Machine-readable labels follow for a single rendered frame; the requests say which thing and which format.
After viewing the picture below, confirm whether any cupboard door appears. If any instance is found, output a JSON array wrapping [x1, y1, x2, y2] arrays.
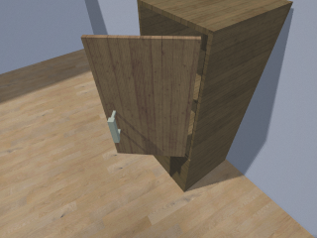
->
[[80, 35, 201, 157]]

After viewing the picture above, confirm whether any handle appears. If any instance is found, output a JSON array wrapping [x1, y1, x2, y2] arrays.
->
[[107, 110, 121, 143]]

